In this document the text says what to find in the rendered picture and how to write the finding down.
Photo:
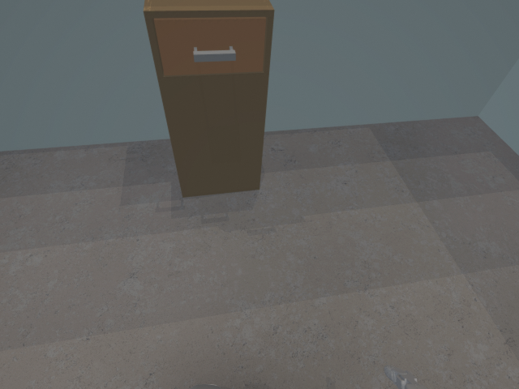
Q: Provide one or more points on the robot right hand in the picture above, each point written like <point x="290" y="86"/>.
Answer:
<point x="403" y="379"/>

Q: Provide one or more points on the handle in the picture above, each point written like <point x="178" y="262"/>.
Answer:
<point x="214" y="55"/>

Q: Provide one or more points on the drawer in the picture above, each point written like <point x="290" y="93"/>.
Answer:
<point x="177" y="38"/>

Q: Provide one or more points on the cabinet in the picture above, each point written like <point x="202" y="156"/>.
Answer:
<point x="215" y="121"/>

